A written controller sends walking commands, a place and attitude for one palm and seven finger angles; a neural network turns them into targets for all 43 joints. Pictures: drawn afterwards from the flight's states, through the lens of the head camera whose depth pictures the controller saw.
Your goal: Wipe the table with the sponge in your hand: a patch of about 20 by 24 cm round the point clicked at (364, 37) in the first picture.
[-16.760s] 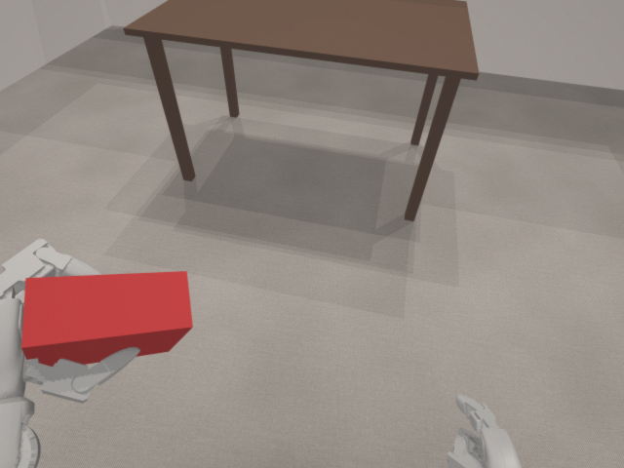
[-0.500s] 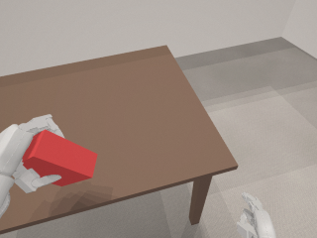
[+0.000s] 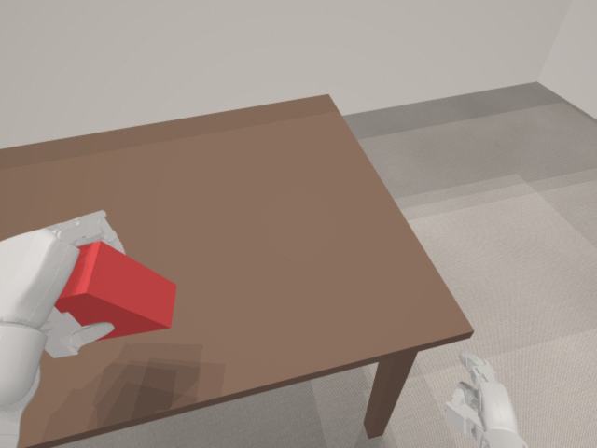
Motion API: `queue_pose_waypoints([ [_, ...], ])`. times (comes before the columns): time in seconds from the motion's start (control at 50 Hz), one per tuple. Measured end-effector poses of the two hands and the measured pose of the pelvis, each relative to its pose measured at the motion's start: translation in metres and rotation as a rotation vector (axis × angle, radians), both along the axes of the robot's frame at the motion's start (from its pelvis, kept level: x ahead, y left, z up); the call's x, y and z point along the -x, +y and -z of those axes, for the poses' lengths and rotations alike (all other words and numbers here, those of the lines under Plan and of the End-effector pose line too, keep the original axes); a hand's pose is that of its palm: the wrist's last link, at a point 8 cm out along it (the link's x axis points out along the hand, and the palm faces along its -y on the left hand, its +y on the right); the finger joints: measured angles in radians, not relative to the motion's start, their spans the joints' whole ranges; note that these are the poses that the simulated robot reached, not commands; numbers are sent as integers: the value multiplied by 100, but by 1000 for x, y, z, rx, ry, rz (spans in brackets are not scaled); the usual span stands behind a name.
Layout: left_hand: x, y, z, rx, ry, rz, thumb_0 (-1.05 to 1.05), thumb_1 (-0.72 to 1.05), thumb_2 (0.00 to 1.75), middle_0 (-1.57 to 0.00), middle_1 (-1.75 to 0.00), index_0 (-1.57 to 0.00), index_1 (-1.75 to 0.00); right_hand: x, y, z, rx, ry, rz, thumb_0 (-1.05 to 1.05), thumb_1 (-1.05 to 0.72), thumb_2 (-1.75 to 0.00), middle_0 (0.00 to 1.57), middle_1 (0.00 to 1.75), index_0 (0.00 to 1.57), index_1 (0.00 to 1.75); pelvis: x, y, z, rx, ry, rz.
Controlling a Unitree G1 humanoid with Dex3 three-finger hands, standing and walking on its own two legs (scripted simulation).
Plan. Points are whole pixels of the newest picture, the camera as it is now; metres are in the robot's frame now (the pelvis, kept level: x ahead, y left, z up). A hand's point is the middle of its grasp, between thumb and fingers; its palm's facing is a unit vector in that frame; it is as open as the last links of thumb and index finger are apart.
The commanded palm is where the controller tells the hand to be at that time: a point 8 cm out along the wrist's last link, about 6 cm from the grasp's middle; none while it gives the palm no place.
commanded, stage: turn the palm down, sponge in hand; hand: left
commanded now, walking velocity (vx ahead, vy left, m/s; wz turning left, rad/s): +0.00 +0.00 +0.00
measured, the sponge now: (112, 302) +0.23 +0.26 +0.12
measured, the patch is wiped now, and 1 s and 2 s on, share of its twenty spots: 0.00 0.00 0.00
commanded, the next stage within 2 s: move the sponge above the wiping area in 0.94 s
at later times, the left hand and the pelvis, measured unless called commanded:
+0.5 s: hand (51, 287) +0.21 +0.30 +0.17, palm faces +0.19 -0.05 -0.98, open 9.8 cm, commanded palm +0.17 +0.27 +0.22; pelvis -0.02 -0.01 +0.01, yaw +0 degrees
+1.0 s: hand (79, 296) +0.21 +0.28 +0.15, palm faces +0.08 -0.09 -0.99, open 9.8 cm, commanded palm +0.18 +0.27 +0.22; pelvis -0.02 -0.01 +0.01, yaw +0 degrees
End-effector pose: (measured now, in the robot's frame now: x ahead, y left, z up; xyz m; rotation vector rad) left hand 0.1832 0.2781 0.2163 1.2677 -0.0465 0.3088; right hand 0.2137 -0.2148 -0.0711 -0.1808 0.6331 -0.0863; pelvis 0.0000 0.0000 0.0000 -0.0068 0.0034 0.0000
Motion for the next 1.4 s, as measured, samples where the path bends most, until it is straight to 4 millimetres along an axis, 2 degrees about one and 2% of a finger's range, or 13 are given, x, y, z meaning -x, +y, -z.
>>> queue_pose_waypoints([
  [0.14, -3, 37, 5, -4, 106, -226, -1, -47, 103, -77, -135, -77, -135, 2, 3, -2, -3, 21, -8, 2, -91, -90, 21, 30, 14, 27, 11, 6, -5, -4, -17, -1],
  [0.24, 1, 12, 27, -24, 234, -127, -1, -47, 103, -77, -135, -77, -135, 3, 5, -3, 6, 21, -14, 2, -91, -90, 21, 30, 12, 26, 16, 7, -7, -7, -28, -2],
  [0.32, 6, -12, 25, -104, 224, -13, -1, -47, 103, -77, -135, -77, -135, 4, 6, -3, 13, 23, -27, 2, -91, -90, 21, 30, 10, 25, 17, 4, -8, -5, -40, 1],
  [0.44, 3, 3, -1, -177, 101, -136, -1, -47, 103, -77, -135, -77, -135, 3, 2, -4, -11, 28, -44, 2, -91, -90, 21, 30, 11, 25, 19, -5, -10, -3, -55, 2],
  [0.52, 2, 15, -3, -153, 121, -261, -1, -47, 103, -77, -135, -77, -135, 2, -3, -3, -28, 27, -56, 2, -91, -90, 21, 30, 13, 27, 21, -10, -11, -7, -59, -1],
  [0.66, 2, -22, 33, -154, 312, -136, -1, -47, 103, -77, -135, -77, -135, 2, -8, 0, -31, 8, -67, 2, -91, -90, 20, 30, 16, 29, 21, -14, -10, -14, -61, -1],
  [0.74, 2, -35, 31, -211, 296, -48, -1, -47, 103, -77, -135, -77, -135, 1, -9, 0, -22, 11, -75, 2, -91, -90, 20, 30, 17, 29, 19, -17, -10, -11, -67, 6],
  [0.9, -5, -2, -4, -187, 117, -214, 0, -47, 103, -77, -135, -77, -135, -2, -11, -1, -39, 27, -65, 2, -91, -90, 20, 30, 18, 30, 16, -18, -11, -7, -69, 10],
  [0.98, -8, 3, 9, -142, 196, -251, -1, -47, 103, -77, -135, -77, -135, -5, -11, -3, -40, 17, -59, 2, -91, -90, 20, 30, 19, 30, 16, -14, -11, -11, -62, 7],
  [1.08, -7, -17, 34, -153, 317, -125, -1, -47, 103, -77, -135, -77, -135, -8, -7, -5, -21, 3, -57, 2, -91, -90, 20, 30, 18, 29, 15, -8, -11, -13, -57, 9],
  [1.16, -4, -25, 28, -198, 263, -40, -1, -47, 103, -77, -135, -77, -135, -8, -4, -6, -7, 10, -52, 2, -91, -90, 20, 30, 16, 28, 13, -5, -11, -9, -59, 14],
  [1.28, -3, -1, 6, -182, 110, -151, 0, -47, 103, -77, -135, -77, -135, -8, 0, -8, -18, 25, -40, 2, -91, -90, 20, 30, 13, 27, 13, -1, -12, -5, -58, 16],
  [1.4, -4, 7, 29, -97, 202, -230, -1, -47, 103, -77, -135, -77, -135, -8, 1, -8, -16, 27, -38, 2, -91, -90, 20, 30, 12, 26, 17, 1, -13, -10, -56, 6],
])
